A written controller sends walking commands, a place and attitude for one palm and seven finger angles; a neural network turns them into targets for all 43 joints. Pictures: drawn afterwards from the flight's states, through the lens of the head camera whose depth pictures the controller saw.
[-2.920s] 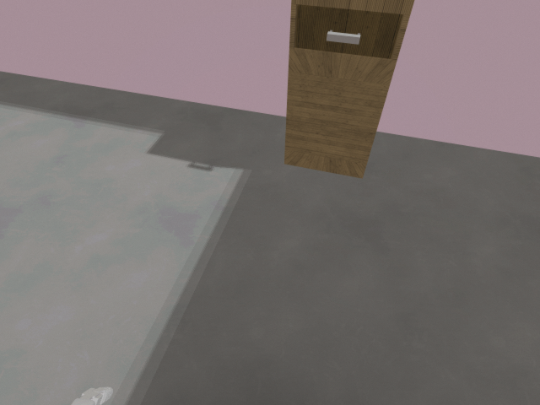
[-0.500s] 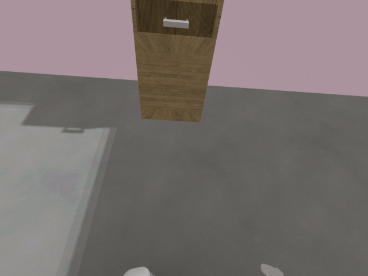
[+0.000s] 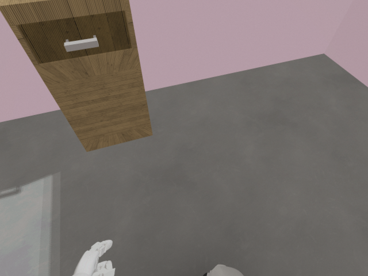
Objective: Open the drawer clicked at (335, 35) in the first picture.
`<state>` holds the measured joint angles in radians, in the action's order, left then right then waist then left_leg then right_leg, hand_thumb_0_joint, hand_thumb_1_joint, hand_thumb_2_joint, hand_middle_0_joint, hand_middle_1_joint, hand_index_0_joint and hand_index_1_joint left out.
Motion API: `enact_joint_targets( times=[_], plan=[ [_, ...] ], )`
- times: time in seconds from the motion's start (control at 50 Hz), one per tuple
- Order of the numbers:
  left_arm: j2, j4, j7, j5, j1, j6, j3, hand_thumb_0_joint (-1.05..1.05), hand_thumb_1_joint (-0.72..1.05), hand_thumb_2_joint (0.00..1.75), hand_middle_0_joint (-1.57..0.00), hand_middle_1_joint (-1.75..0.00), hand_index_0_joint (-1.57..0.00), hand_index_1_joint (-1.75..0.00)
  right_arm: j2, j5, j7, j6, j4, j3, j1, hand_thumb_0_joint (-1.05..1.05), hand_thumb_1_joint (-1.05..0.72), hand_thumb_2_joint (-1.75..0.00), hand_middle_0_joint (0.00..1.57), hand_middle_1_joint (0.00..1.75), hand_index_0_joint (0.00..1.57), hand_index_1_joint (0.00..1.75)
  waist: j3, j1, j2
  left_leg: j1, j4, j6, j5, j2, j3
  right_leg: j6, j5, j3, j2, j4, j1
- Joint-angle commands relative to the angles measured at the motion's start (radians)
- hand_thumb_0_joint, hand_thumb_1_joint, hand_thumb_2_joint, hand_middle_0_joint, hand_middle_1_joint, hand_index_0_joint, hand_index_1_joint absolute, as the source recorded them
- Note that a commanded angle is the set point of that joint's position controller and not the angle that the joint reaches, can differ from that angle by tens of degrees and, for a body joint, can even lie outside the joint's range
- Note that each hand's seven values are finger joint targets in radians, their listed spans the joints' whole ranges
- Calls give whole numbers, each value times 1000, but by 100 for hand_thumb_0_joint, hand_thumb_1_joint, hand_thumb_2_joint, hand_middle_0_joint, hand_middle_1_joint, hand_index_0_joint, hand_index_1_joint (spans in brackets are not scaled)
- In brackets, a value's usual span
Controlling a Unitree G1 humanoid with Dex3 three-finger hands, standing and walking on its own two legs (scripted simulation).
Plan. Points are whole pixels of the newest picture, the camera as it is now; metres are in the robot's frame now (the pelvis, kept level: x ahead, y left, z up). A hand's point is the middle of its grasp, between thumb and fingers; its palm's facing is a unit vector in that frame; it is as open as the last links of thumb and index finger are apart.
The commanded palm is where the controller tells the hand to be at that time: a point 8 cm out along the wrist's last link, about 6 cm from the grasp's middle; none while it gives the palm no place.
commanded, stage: walk to a spot facing it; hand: left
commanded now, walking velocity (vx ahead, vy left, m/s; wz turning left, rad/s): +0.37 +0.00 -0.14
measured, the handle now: (81, 42) +0.96 +0.41 -0.01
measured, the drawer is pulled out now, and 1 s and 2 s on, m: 0.00 0.00 0.00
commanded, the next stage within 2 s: turn to face it in 0.26 s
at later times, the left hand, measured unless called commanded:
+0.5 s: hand (95, 254) +0.20 +0.23 -0.16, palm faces -0.02 -0.99 -0.14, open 7.4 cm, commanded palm none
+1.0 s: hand (112, 209) +0.31 +0.20 -0.13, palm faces +0.22 -0.94 -0.25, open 7.3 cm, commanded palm none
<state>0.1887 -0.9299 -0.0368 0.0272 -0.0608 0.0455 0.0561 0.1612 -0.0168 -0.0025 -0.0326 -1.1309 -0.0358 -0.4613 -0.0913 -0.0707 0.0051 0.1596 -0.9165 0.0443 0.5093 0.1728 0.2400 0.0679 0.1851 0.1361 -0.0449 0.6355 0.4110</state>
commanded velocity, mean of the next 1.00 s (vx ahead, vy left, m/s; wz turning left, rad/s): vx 0.09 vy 0.00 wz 0.24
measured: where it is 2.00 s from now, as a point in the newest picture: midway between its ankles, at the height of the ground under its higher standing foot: (169, 225)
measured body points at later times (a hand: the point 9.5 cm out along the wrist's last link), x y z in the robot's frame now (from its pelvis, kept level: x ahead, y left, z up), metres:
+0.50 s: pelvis +0.19 +0.05 +0.02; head +0.19 +0.08 +0.47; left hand +0.20 +0.28 -0.15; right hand +0.23 -0.19 -0.11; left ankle +0.22 +0.13 -0.72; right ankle +0.15 -0.09 -0.64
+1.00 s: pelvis +0.25 +0.00 +0.02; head +0.28 -0.02 +0.47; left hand +0.29 +0.25 -0.11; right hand +0.32 -0.23 -0.15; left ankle +0.20 +0.13 -0.64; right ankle +0.28 -0.09 -0.72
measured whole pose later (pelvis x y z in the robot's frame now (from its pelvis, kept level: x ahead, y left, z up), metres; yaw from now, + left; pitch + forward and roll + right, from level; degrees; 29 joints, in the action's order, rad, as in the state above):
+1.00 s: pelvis +0.25 +0.00 +0.02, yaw +11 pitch -1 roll +1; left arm 0.14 -0.96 0.04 0.02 -0.17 0.02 0.04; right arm 0.21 -0.02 0.00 0.05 -1.04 -0.08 -0.23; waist -0.06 -0.03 0.04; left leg 0.45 -1.08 0.05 0.43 0.05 0.04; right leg 0.03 0.27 0.20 -0.08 0.51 0.23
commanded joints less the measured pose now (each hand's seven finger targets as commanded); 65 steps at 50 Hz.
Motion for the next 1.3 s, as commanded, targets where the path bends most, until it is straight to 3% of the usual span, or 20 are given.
enact_joint_targets(
  times=[0.0, 0.08, 0.22, 0.28, 0.3, 0.34, 0.4, 0.48, 0.66, 0.74, 0.76, 0.78, 0.8, 0.9, 1.08, 1.16, 1.18, 1.2, 1.22, 1.28],
  plan=[
    [211, -43, 41, -16, -285, 1, 51, 0, 90, 90, -20, -30, -20, -30, 107, -2, 9, -31, 155, -29, 168, 0, -90, -90, 20, 30, 20, 30, 122, 147, -96, 526, -419, -18, -110, 17, -193, 165, -24, -472, -337, -365, -414],
    [123, -42, 49, -2, -171, 18, 25, 0, 90, 90, -20, -30, -20, -30, 54, -14, 0, 6, 96, -27, 42, 0, -90, -90, 20, 30, 20, 30, 75, 26, -107, 337, -171, 5, -200, 23, -162, 102, -8, -221, -213, -417, -140],
    [146, -73, 40, -2, -226, 19, 28, 0, 90, 90, -20, -30, -20, -30, 46, -9, -21, -14, 162, -26, 200, 0, -90, -90, 20, 30, 20, 30, 30, 69, -132, 245, 213, -7, -268, -34, -122, 99, 90, -240, -194, -404, -156],
    [145, -81, 39, -7, -225, 7, 30, 0, 90, 90, -20, -30, -20, -30, 83, -9, -14, -28, 138, -30, 133, 0, -90, -90, 20, 30, 20, 30, 38, 27, -49, 26, 382, -8, -320, -73, -83, 56, 103, -205, -144, -283, -98],
    [114, -79, 36, -11, -239, 2, 23, 0, 90, 90, -20, -30, -20, -30, 130, -13, -4, -35, 111, -37, 53, 0, -90, -90, 20, 30, 20, 30, 76, -4, 54, -122, 455, -27, -278, -32, -150, 27, 71, -172, -82, -111, -30],
    [55, -36, 32, -12, -219, 3, 6, 0, 90, 90, -20, -30, -20, -30, 265, -26, 13, -32, 81, -63, -96, 0, -90, -90, 20, 30, 20, 30, 131, -53, 373, -254, 695, -173, -222, 319, -612, -45, 409, -61, 62, 414, 222],
    [54, -69, 29, -4, -195, 2, 7, 0, 90, 90, -20, -30, -20, -30, 152, -12, 25, -34, 110, -24, 71, 0, -90, -90, 20, 30, 20, 30, 26, 24, 111, -38, 677, -217, -460, 237, -447, -62, 272, -119, -53, 548, 202],
    [8, -111, 39, -6, -271, -25, -9, 0, 90, 90, -20, -30, -20, -30, 106, 2, 30, -43, 98, -8, 132, 0, -90, -90, 20, 30, 20, 30, 87, 84, 132, 32, 642, -177, -813, 90, -238, -110, 158, -74, -54, 347, 20],
    [25, -28, 62, -15, -125, -51, 7, 0, 90, 90, -20, -30, -20, -30, 147, -6, 24, 17, 96, -45, 114, 0, -90, -90, 20, 30, 20, 30, 74, 49, 152, 35, 583, -209, -725, 91, -370, -134, 186, -57, -11, 127, -17],
    [44, -33, 69, -18, -208, -36, 15, 0, 90, 90, -20, -30, -20, -30, 150, 1, 22, 31, 117, -56, 154, 0, -90, -90, 20, 30, 20, 30, 124, 97, 93, 98, 456, -147, -618, 37, -384, -126, -22, -54, -9, -194, -237],
    [99, -36, 76, -11, -231, -25, 23, 0, 90, 90, -20, -30, -20, -30, 114, 10, 15, 29, 125, -54, 142, 0, -90, -90, 20, 30, 20, 30, 144, 100, -30, 216, 358, -91, -461, -33, -329, -99, -143, -160, -120, -265, -381],
    [181, -41, 83, 0, -269, -18, 38, 0, 90, 90, -20, -30, -20, -30, 45, 12, 9, 27, 152, -39, 129, 0, -90, -90, 20, 30, 20, 30, 170, 106, -272, 385, 173, -20, -66, -171, -176, -9, -356, -351, -359, -294, -496],
    [202, -28, 79, -7, -289, -22, 37, 0, 90, 90, -20, -30, -20, -30, 77, 6, 15, 46, 161, -51, 141, 0, -90, -90, 20, 30, 20, 30, 181, 117, -254, 345, -18, -16, 101, -162, -224, 71, -373, -372, -444, -324, -375],
    [104, 12, 82, -4, -156, -23, 16, 0, 90, 90, -20, -30, -20, -30, 69, -3, -1, 75, 139, -49, 172, 0, -90, -90, 20, 30, 20, 30, 74, 59, -157, 376, -244, 11, -97, -105, -226, 45, -330, -132, -290, -316, -246],
    [187, -19, 73, 10, -227, -36, 32, 0, 90, 90, -20, -30, -20, -30, 85, 6, -7, 74, 210, -29, 330, 0, -90, -90, 20, 30, 20, 30, 93, 109, -207, 247, 111, 8, -65, -124, -151, 70, -384, -78, -307, -267, -290],
    [182, -41, 65, -3, -200, -41, 28, 0, 90, 90, -20, -30, -20, -30, 108, -1, -6, 48, 185, -18, 237, 0, -90, -90, 20, 30, 20, 30, 144, 54, -140, -31, 462, -13, -262, -127, -116, -15, -48, -38, -258, -195, -185],
    [146, -33, 58, -10, -211, -45, 20, 0, 90, 90, -20, -30, -20, -30, 176, -7, -4, 35, 178, -29, 198, 0, -90, -90, 20, 30, 20, 30, 160, 38, 38, -141, 553, -50, -260, -33, -243, -64, 130, 16, -192, -78, -71],
    [89, -6, 47, -11, -211, -47, 7, 0, 90, 90, -20, -30, -20, -30, 273, -19, -1, 33, 177, -49, 162, 0, -90, -90, 20, 30, 20, 30, 132, 20, 297, -192, 647, -152, -207, 174, -526, -118, 356, 75, -70, 109, 116],
    [99, 15, 48, 4, -133, -50, -3, 0, 90, 90, -20, -30, -20, -30, 287, -18, 8, 33, 162, -52, 129, 0, -90, -90, 20, 30, 20, 30, 77, -21, 300, -135, 726, -230, -110, 238, -643, -112, 444, 1, -45, 285, 183],
    [102, -29, 26, 4, -143, -38, 1, 0, 90, 90, -20, -30, -20, -30, 206, -10, 23, 14, 165, -28, 195, 0, -90, -90, 20, 30, 20, 30, 7, 33, 168, -68, 729, -220, -133, 156, -505, -97, 262, -97, -79, 429, 218]
  ],
)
